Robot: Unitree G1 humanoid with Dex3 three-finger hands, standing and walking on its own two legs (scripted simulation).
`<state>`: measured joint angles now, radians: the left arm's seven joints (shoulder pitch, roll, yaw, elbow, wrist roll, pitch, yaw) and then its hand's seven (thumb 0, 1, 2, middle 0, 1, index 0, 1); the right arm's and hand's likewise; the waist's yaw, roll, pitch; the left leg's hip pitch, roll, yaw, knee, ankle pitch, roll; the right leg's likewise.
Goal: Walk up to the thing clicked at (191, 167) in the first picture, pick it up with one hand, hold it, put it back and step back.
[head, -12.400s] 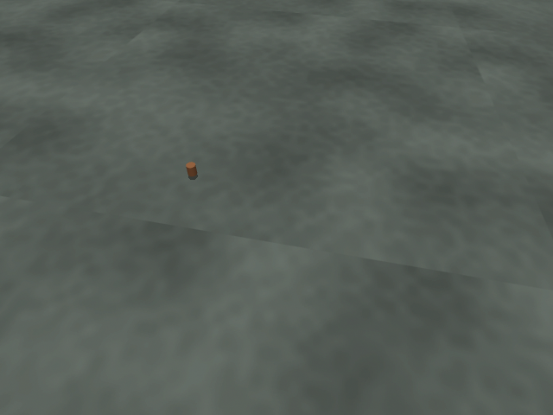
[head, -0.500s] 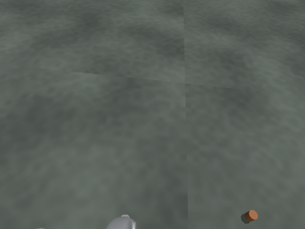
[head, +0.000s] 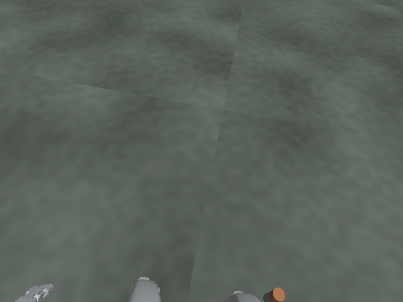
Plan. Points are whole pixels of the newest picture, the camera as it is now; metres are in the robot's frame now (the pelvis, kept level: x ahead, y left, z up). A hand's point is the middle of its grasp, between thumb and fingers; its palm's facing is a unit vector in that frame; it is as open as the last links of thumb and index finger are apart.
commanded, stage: walk up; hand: left
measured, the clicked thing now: (276, 295) +0.27 -0.36 -0.68
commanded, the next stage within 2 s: none
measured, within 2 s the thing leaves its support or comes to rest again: neither
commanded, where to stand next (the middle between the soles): -0.06 -0.65 m, yaw +9 degrees
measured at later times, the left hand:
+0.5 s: hand out of the picture +0.08 +0.08 -0.13, palm faces -0.05 -0.94 -0.35, open 7.4 cm
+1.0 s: hand out of the picture +0.00 -0.14 -0.13, palm faces -0.01 -0.95 -0.32, open 7.4 cm
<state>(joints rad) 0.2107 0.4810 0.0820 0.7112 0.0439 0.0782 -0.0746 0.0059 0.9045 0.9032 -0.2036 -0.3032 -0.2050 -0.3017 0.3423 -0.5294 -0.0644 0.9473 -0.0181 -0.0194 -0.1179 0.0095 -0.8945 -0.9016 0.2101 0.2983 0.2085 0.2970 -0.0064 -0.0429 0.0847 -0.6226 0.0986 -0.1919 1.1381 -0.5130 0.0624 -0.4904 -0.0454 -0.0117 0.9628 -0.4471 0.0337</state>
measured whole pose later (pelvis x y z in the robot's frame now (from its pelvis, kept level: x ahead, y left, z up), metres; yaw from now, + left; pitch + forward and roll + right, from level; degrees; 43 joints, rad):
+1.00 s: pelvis -0.09 -0.42 +0.03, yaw +5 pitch -2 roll +0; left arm 0.18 0.47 0.07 0.72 0.04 0.12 -0.06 0.01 0.90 0.90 -0.21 -0.30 -0.21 -0.30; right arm 0.38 -0.40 -0.03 0.89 -0.01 -0.07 -0.10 0.01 -0.89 -0.90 0.21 0.30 0.21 0.30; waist -0.01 -0.12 0.17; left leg -0.41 0.04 0.03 0.77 -0.32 0.03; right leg -0.61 0.07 0.16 1.27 -0.44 -0.03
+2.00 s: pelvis -0.17 -0.70 +0.04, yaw +11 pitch -2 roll +1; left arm 0.24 0.40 0.03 1.00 0.02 -0.02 0.00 0.01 0.90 0.90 -0.21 -0.30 -0.21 -0.30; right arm 0.19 -0.43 -0.07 0.99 -0.02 0.00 0.02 0.01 -0.90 -0.90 0.20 0.30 0.20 0.30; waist 0.03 -0.01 0.06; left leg -0.29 0.00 -0.01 0.64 -0.32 0.00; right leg -0.32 -0.08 -0.01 0.69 -0.35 0.03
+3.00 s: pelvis -0.14 -0.68 +0.06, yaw +9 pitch -2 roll +0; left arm 0.09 0.37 0.00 1.14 0.01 -0.02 0.01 0.01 0.90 0.90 -0.21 -0.30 -0.21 -0.30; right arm 0.07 -0.36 -0.03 1.14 -0.01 0.02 0.03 0.01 -0.90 -0.90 0.20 0.30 0.20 0.30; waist -0.01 0.00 0.06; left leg -0.12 0.02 0.02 0.39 -0.24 -0.01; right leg -0.13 -0.05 0.03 0.39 -0.23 0.05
